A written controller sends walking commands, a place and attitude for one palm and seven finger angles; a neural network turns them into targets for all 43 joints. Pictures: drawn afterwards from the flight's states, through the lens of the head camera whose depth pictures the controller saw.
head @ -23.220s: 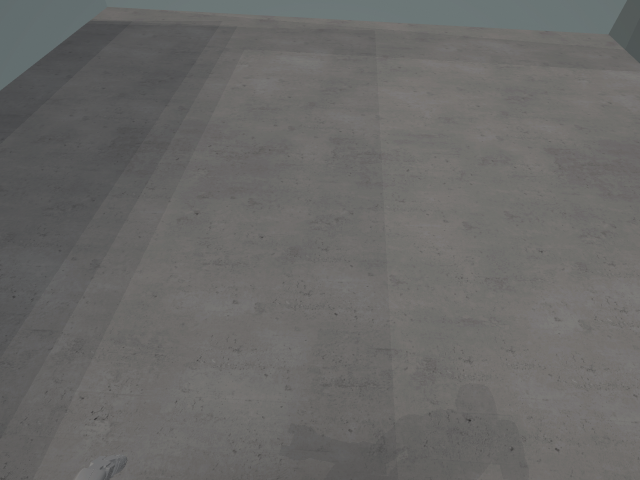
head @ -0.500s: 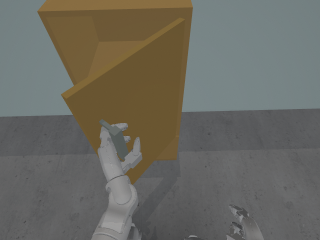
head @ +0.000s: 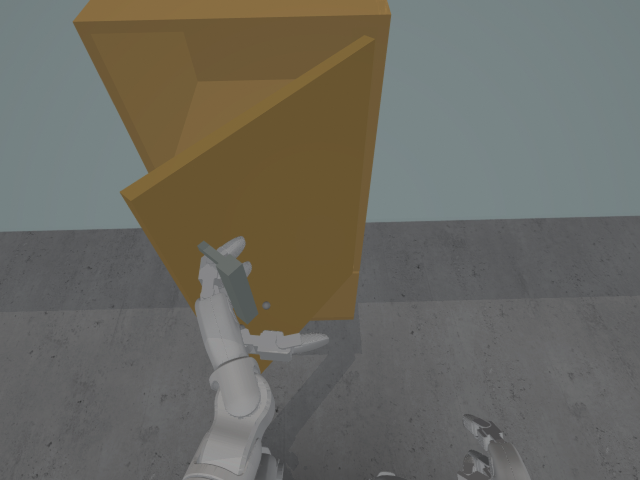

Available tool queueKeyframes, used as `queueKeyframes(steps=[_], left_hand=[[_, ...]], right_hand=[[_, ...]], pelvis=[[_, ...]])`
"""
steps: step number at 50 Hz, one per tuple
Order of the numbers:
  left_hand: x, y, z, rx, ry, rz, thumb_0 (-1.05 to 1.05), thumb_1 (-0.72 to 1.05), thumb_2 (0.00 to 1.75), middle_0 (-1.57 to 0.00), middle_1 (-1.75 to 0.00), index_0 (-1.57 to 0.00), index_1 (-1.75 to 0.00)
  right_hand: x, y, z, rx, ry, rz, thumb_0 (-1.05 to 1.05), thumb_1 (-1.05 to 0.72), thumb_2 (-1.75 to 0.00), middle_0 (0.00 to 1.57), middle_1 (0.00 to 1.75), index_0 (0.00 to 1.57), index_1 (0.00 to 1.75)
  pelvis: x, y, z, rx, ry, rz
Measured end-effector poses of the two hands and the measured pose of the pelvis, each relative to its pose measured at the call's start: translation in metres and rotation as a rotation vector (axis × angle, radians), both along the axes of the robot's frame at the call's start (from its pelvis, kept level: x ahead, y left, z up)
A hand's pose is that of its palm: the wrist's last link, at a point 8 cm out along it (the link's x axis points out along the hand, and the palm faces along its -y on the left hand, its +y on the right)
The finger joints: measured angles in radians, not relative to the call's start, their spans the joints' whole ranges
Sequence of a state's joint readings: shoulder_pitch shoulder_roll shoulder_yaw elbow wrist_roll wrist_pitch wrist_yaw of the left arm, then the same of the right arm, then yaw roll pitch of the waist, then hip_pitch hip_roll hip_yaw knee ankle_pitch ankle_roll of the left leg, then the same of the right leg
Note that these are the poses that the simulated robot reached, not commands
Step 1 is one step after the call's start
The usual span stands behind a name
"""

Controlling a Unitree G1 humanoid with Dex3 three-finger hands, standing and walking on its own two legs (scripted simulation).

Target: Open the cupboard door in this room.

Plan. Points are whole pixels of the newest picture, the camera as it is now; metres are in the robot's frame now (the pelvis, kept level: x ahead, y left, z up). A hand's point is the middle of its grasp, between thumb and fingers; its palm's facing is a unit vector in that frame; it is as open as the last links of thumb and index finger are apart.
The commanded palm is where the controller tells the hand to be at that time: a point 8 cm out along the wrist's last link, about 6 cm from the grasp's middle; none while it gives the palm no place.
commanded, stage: open thumb and fingers to let go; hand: left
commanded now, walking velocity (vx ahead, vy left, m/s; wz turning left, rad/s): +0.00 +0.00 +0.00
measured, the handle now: (228, 283) +0.35 +0.13 +0.05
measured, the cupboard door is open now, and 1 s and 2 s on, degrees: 49 51 51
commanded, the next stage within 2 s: slide the hand sideways off the handle in 0.06 s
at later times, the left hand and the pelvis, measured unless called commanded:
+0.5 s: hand (259, 332) +0.28 +0.09 +0.04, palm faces -0.04 -1.00 +0.05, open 16.2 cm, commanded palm +0.25 +0.14 +0.04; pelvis -0.01 +0.04 +0.00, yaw -2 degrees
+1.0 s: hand (222, 379) +0.23 +0.12 +0.04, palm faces +0.02 -1.00 +0.02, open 16.3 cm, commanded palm +0.20 +0.18 +0.04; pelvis +0.00 +0.04 -0.01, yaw -2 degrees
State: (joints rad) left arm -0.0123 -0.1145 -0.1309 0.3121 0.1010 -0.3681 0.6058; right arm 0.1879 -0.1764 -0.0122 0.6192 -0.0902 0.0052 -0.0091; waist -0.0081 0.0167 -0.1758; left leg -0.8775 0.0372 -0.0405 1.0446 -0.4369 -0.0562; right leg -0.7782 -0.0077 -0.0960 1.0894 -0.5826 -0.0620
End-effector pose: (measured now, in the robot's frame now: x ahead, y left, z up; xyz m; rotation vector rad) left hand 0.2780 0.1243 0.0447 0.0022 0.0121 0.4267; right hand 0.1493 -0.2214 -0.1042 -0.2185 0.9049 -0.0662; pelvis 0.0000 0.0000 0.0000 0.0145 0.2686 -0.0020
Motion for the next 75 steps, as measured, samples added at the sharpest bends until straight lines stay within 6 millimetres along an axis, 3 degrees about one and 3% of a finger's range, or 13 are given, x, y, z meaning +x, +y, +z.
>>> queueKeyframes(steps=[10,15,18,22,30,37,47,68,75], left_hand=[[-0.002,0.006,-0.001,0.010,-0.004,-0.059,-0.01,-0.50,0.30,-0.39,-0.59,-0.39,-0.59],[-0.006,0.019,-0.002,0.082,-0.040,-0.408,-0.01,-0.50,0.30,-0.31,-0.47,-0.27,-0.47],[-0.007,0.021,-0.003,0.025,-0.028,-0.518,-0.02,-0.50,0.30,-0.26,-0.41,-0.22,-0.40],[-0.008,0.020,-0.003,-0.054,-0.031,-0.488,-0.02,-0.51,0.30,-0.21,-0.35,-0.18,-0.35],[-0.026,0.022,-0.004,-0.037,-0.038,-0.461,-0.01,-0.50,0.30,-0.16,-0.31,-0.17,-0.31],[-0.050,0.040,-0.006,-0.024,-0.015,-0.434,-0.01,-0.50,0.30,-0.16,-0.31,-0.17,-0.31],[-0.064,0.047,-0.003,-0.034,-0.013,-0.419,-0.02,-0.50,0.30,-0.16,-0.30,-0.16,-0.30],[-0.107,0.072,-0.003,-0.002,0.035,-0.388,-0.01,-0.50,0.30,-0.15,-0.30,-0.15,-0.30],[-0.108,0.077,-0.004,0.009,0.015,-0.396,-0.01,-0.50,0.30,-0.15,-0.30,-0.15,-0.30]], right_hand=[[0.009,0.018,0.006,0.003,-0.027,0.020,0.01,-0.91,-0.90,0.20,0.30,0.20,0.30],[0.001,0.021,0.007,0.007,-0.038,0.001,0.01,-0.91,-0.90,0.20,0.30,0.20,0.30],[-0.007,0.022,0.008,0.009,-0.044,-0.024,0.01,-0.91,-0.90,0.20,0.30,0.20,0.30],[-0.016,0.025,0.010,0.005,-0.038,-0.036,0.01,-0.91,-0.90,0.20,0.30,0.20,0.30],[-0.022,0.034,0.012,0.017,-0.036,-0.041,0.01,-0.91,-0.90,0.20,0.30,0.20,0.30],[-0.010,0.044,0.015,0.026,-0.074,-0.021,0.01,-0.91,-0.90,0.20,0.30,0.20,0.30],[0.014,0.048,0.019,0.030,-0.141,0.014,0.01,-0.91,-0.90,0.20,0.30,0.20,0.30],[0.018,0.018,0.011,0.005,-0.170,-0.017,0.01,-0.91,-0.90,0.20,0.30,0.20,0.30],[0.014,0.010,0.007,-0.010,-0.178,-0.030,0.01,-0.91,-0.90,0.20,0.30,0.20,0.30]], pelvis=[[-0.004,0.012,-0.001,-0.015,-0.007,0.001],[-0.008,0.019,-0.004,-0.023,-0.012,0.001],[-0.011,0.026,-0.004,-0.033,-0.024,-0.002],[-0.012,0.033,-0.003,-0.033,-0.023,-0.013],[-0.011,0.042,-0.006,-0.032,-0.015,-0.033],[-0.010,0.044,-0.008,-0.038,-0.018,-0.028],[-0.007,0.042,-0.012,-0.041,-0.006,-0.018],[-0.002,0.021,-0.021,-0.033,0.011,-0.008],[-0.006,0.016,-0.025,-0.034,0.013,-0.006]])
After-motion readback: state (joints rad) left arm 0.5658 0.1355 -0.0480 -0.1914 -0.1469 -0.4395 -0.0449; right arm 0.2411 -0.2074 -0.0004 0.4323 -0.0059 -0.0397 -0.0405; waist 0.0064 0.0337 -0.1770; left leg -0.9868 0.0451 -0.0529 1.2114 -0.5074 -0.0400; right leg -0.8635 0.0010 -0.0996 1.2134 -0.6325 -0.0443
